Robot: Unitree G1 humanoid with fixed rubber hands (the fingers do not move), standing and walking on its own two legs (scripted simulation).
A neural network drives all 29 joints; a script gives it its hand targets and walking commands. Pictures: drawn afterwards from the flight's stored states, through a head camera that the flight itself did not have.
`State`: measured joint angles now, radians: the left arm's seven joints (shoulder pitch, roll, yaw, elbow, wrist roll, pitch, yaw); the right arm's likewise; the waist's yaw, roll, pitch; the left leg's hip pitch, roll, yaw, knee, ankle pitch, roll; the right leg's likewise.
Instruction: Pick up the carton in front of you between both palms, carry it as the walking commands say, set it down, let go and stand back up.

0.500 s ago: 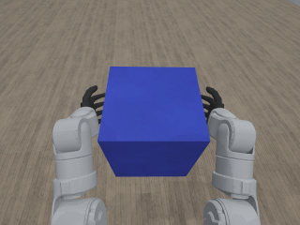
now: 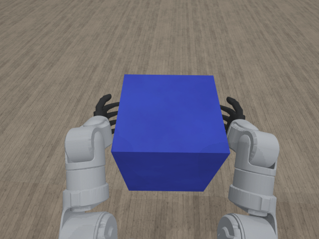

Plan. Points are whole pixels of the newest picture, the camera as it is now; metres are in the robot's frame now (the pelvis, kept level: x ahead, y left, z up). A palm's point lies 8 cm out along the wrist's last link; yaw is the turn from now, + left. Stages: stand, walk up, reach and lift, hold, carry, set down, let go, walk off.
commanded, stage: carry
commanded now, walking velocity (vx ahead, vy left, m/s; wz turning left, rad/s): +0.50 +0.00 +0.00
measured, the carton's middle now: (167, 138) +0.36 +0.02 +0.07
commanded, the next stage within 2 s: none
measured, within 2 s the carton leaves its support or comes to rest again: neither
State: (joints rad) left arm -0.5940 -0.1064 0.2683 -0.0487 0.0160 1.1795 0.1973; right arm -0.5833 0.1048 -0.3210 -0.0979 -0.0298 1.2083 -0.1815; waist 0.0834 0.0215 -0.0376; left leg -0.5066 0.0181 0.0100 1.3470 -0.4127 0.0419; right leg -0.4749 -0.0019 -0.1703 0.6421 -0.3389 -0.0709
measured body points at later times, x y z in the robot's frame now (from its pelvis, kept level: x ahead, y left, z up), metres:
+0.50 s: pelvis +0.30 +0.04 +0.04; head +0.33 +0.04 +0.49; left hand +0.67 +0.16 +0.17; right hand +0.64 -0.15 +0.17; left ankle +0.33 +0.11 -0.69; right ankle +0.28 -0.08 -0.59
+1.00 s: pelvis +0.62 -0.02 +0.07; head +0.64 -0.03 +0.52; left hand +0.97 +0.14 +0.19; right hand +0.98 -0.16 +0.19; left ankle +0.66 +0.11 -0.61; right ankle +0.60 -0.09 -0.67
